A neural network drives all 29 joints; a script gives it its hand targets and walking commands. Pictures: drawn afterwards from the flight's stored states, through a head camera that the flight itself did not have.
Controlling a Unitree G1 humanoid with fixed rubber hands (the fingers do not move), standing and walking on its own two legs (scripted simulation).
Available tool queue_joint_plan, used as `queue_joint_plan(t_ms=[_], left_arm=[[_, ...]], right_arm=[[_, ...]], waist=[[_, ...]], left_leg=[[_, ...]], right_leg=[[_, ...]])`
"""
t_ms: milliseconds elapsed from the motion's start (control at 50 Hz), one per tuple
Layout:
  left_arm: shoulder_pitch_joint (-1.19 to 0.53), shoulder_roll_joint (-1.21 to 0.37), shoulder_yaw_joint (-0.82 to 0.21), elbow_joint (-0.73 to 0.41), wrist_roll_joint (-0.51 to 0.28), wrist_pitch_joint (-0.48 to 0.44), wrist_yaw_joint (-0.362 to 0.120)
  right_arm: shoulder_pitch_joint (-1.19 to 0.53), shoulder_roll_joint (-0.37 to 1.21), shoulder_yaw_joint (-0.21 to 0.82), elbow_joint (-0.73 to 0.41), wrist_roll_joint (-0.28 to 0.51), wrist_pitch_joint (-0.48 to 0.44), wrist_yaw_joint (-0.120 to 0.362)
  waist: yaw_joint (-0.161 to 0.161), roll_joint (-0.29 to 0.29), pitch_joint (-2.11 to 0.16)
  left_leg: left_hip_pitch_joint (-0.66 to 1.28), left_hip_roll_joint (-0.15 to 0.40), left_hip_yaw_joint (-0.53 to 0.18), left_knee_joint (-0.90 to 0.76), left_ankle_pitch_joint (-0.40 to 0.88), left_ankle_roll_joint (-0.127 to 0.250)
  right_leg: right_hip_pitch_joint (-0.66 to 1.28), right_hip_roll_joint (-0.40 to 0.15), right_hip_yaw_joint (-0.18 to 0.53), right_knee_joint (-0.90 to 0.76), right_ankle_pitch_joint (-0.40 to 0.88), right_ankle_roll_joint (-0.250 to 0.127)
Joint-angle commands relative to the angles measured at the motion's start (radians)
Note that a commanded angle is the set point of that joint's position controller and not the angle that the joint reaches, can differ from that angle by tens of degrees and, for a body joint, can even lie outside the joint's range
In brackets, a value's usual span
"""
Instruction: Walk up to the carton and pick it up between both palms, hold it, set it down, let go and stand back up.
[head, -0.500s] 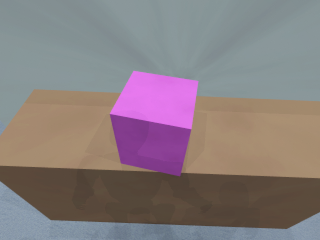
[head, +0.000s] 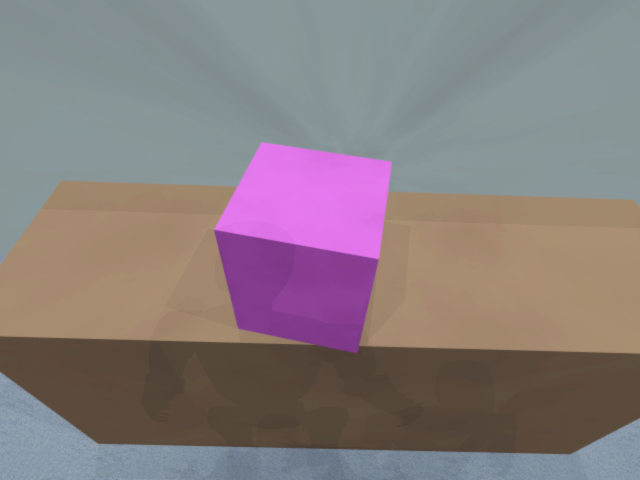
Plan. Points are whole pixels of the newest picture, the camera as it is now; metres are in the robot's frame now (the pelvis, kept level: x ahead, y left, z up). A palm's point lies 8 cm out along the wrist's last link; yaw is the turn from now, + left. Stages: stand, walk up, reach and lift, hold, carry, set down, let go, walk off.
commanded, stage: walk up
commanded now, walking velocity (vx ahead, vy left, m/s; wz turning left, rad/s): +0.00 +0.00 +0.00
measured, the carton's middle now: (310, 250) +0.48 +0.01 -0.02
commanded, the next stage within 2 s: none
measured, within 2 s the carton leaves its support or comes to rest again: neither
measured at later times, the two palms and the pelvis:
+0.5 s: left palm out of the picture +0.07 +0.38 -0.14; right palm out of the picture +0.12 -0.27 -0.11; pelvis +0.05 +0.06 -0.02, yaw -2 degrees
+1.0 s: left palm (98, 402) +0.28 +0.33 -0.15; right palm (502, 466) +0.19 -0.26 -0.14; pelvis +0.15 +0.06 -0.03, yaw -5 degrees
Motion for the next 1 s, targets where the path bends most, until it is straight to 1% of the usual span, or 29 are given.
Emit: queue_joint_plan(t_ms=[0,120,140,180,200,240,300,340,360,400,420,440,460,480,500,520,560,580,640,660,720,780,860,880,900,920,940,960,980], left_arm=[[-0.044,0.206,0.029,-0.059,-0.008,-0.015,0.007],[-0.029,0.202,0.029,-0.051,-0.002,-0.014,0.010],[0.087,0.296,0.079,-0.101,0.009,-0.033,-0.004],[0.156,0.318,0.105,-0.085,0.015,-0.033,-0.010],[0.167,0.344,0.121,-0.098,0.028,-0.037,-0.012],[0.131,0.353,0.135,-0.142,0.024,-0.047,-0.008],[0.134,0.322,0.125,-0.185,0.029,-0.072,-0.012],[0.162,0.315,0.129,-0.193,0.022,-0.073,-0.013],[0.132,0.321,0.132,-0.211,0.019,-0.071,-0.015],[-0.003,0.270,0.112,-0.262,0.007,-0.055,-0.023],[0.015,0.194,0.084,-0.281,0.002,-0.049,-0.021],[0.076,0.188,0.084,-0.272,0.002,-0.044,-0.010],[0.128,0.290,0.102,-0.251,0.008,-0.031,-0.007],[0.172,0.313,0.108,-0.230,0.007,-0.030,-0.013],[0.195,0.319,0.110,-0.209,0.002,-0.034,-0.015],[0.228,0.323,0.116,-0.191,0.001,-0.029,-0.026],[0.258,0.258,0.106,-0.187,-0.006,-0.026,-0.033],[0.239,0.243,0.097,-0.209,-0.004,-0.023,-0.035],[0.172,0.223,0.084,-0.243,-0.007,-0.011,-0.029],[0.157,0.226,0.084,-0.258,-0.008,-0.006,-0.030],[0.159,0.219,0.080,-0.253,-0.010,0.018,-0.028],[0.139,0.206,0.074,-0.263,-0.010,0.015,-0.024],[0.103,0.207,0.094,-0.278,0.010,0.020,-0.022],[0.160,0.232,0.097,-0.260,0.010,0.004,-0.021],[0.192,0.295,0.119,-0.258,0.016,0.001,-0.018],[0.184,0.318,0.121,-0.278,0.015,-0.005,-0.013],[0.148,0.307,0.113,-0.295,-0.011,-0.006,-0.007],[0.123,0.277,0.107,-0.292,-0.007,-0.003,0.005],[0.094,0.239,0.102,-0.291,-0.001,0.005,0.007]], right_arm=[[-0.020,-0.230,-0.041,-0.053,0.003,-0.018,-0.013],[-0.018,-0.222,-0.030,-0.057,-0.002,-0.021,-0.016],[0.024,-0.280,-0.071,-0.132,-0.016,-0.025,0.003],[-0.026,-0.240,-0.081,-0.157,-0.035,-0.017,0.023],[-0.029,-0.244,-0.079,-0.172,-0.042,-0.014,0.030],[-0.015,-0.230,-0.091,-0.219,-0.044,-0.010,0.040],[-0.002,-0.231,-0.090,-0.261,-0.008,-0.036,0.050],[0.009,-0.225,-0.093,-0.273,-0.011,-0.046,0.044],[0.052,-0.228,-0.093,-0.274,-0.007,-0.051,0.045],[0.324,-0.253,-0.127,-0.196,-0.006,-0.064,0.039],[0.426,-0.335,-0.162,-0.172,-0.027,-0.064,0.027],[0.361,-0.425,-0.168,-0.217,-0.026,-0.063,0.025],[0.243,-0.404,-0.163,-0.255,-0.010,-0.056,0.030],[0.170,-0.411,-0.150,-0.281,-0.008,-0.055,0.035],[0.101,-0.362,-0.146,-0.311,-0.003,-0.051,0.034],[0.069,-0.305,-0.133,-0.338,0.000,-0.057,0.030],[0.147,-0.271,-0.117,-0.314,0.012,-0.084,0.020],[0.204,-0.284,-0.117,-0.303,0.014,-0.088,0.016],[0.231,-0.275,-0.104,-0.306,0.015,-0.085,0.001],[0.229,-0.250,-0.097,-0.313,0.017,-0.083,-0.005],[0.209,-0.264,-0.100,-0.335,0.012,-0.073,-0.020],[0.156,-0.275,-0.099,-0.352,0.009,-0.055,-0.027],[0.175,-0.261,-0.100,-0.357,0.011,-0.039,-0.034],[0.179,-0.255,-0.093,-0.351,0.023,-0.039,-0.034],[0.207,-0.221,-0.078,-0.353,0.041,-0.040,-0.032],[0.246,-0.170,-0.069,-0.367,0.052,-0.031,-0.037],[0.261,-0.206,-0.062,-0.338,0.045,-0.015,-0.050],[0.240,-0.214,-0.070,-0.313,0.042,-0.013,-0.054],[0.214,-0.223,-0.067,-0.319,0.043,-0.022,-0.049]], waist=[[-0.004,0.023,-0.054],[0.001,0.000,-0.056],[0.021,0.023,-0.147],[0.054,-0.024,-0.008],[0.070,-0.046,0.005],[0.071,-0.120,0.092],[0.055,-0.168,0.109],[0.058,-0.174,0.053],[0.032,-0.215,0.013],[-0.127,-0.066,-0.079],[-0.182,0.200,-0.099],[-0.136,0.255,-0.075],[-0.065,0.113,-0.019],[-0.031,0.130,0.059],[0.000,0.149,0.103],[0.032,0.055,0.100],[0.033,0.121,0.067],[0.008,0.156,0.071],[-0.008,0.143,0.106],[-0.007,0.105,0.120],[-0.013,0.159,0.107],[0.004,0.190,0.063],[-0.004,0.178,0.016],[0.041,0.145,-0.023],[0.059,-0.057,-0.097],[0.048,-0.229,-0.180],[0.041,-0.115,-0.224],[0.035,-0.124,-0.208],[0.032,-0.135,-0.180]], left_leg=[[0.005,0.130,-0.110,-0.062,0.173,0.027],[0.027,0.132,-0.091,-0.044,0.191,0.027],[0.034,0.072,-0.029,0.085,-0.156,0.062],[-0.220,0.022,0.002,0.211,-0.386,0.071],[-0.363,-0.007,0.009,0.318,-0.365,0.060],[-0.501,0.048,-0.117,0.535,-0.333,0.042],[-0.551,0.111,-0.187,0.439,-0.350,0.049],[-0.491,0.093,-0.152,0.365,-0.319,0.040],[-0.395,0.101,-0.155,0.282,-0.255,0.040],[0.056,0.019,-0.059,0.060,0.047,0.025],[0.226,0.126,-0.296,-0.057,-0.084,0.066],[0.170,0.344,-0.723,-0.198,-0.325,0.126],[0.030,0.378,-0.705,-0.167,-0.522,0.196],[-0.088,0.384,-0.654,-0.181,-0.601,0.235],[-0.117,0.339,-0.538,-0.156,-0.497,0.245],[-0.093,0.307,-0.476,-0.135,-0.395,0.216],[-0.009,0.217,-0.271,-0.076,0.000,0.151],[0.016,0.219,-0.253,-0.028,0.276,0.146],[-0.039,0.261,-0.184,0.007,0.683,0.195],[-0.049,0.246,-0.159,0.000,0.686,0.169],[-0.022,0.263,-0.137,0.034,0.737,0.125],[-0.067,0.196,-0.034,0.113,0.668,0.124],[-0.084,0.173,-0.080,0.286,0.698,0.100],[-0.125,0.142,-0.056,0.406,0.683,0.068],[-0.192,0.059,-0.046,0.599,0.419,0.030],[-0.318,-0.058,-0.046,0.833,-0.234,-0.017],[-0.254,-0.064,-0.146,0.862,-0.480,0.005],[-0.226,-0.002,-0.212,0.776,-0.549,0.021],[-0.238,-0.006,-0.179,0.739,-0.554,0.022]], right_leg=[[-0.014,-0.124,0.091,-0.036,0.225,-0.032],[-0.024,-0.131,0.088,-0.035,0.261,-0.033],[0.047,-0.077,0.097,0.029,-0.065,-0.073],[0.002,-0.155,0.269,-0.061,-0.490,-0.141],[0.051,-0.232,0.403,-0.122,-0.600,-0.197],[-0.001,-0.356,0.534,-0.161,-0.510,-0.293],[0.118,-0.343,0.409,-0.037,0.027,-0.289],[0.141,-0.343,0.349,0.029,0.282,-0.276],[0.126,-0.305,0.272,0.094,0.344,-0.239],[-0.175,-0.132,0.074,0.350,0.134,-0.132],[-0.397,0.078,-0.011,0.662,-0.093,-0.068],[-0.549,0.154,0.068,0.808,-0.375,-0.031],[-0.498,0.069,0.152,0.809,-0.331,-0.054],[-0.489,0.020,0.134,0.826,-0.317,-0.061],[-0.473,-0.012,0.116,0.806,-0.282,-0.052],[-0.449,-0.024,0.149,0.809,-0.214,-0.035],[-0.430,-0.019,0.139,0.746,-0.130,-0.030],[-0.451,-0.016,0.113,0.744,-0.118,-0.020],[-0.404,0.007,0.113,0.682,-0.109,-0.004],[-0.398,0.006,0.104,0.635,-0.080,-0.009],[-0.378,-0.003,0.084,0.564,-0.063,-0.014],[-0.260,-0.010,-0.013,0.400,0.001,-0.036],[-0.118,-0.005,-0.056,0.236,0.046,-0.095],[-0.027,-0.027,-0.028,0.148,0.231,-0.115],[0.082,-0.148,0.152,0.130,0.490,-0.179],[0.187,-0.350,0.413,0.124,0.704,-0.308],[0.100,-0.411,0.492,0.154,0.658,-0.394],[0.039,-0.401,0.498,0.159,0.609,-0.394],[0.004,-0.341,0.379,0.146,0.565,-0.341]])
